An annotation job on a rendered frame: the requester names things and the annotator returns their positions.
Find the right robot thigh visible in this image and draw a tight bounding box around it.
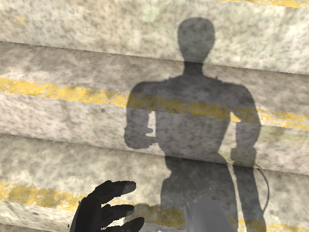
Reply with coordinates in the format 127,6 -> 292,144
183,197 -> 236,232

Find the left robot hand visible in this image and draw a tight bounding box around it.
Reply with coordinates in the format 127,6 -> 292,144
68,180 -> 145,232

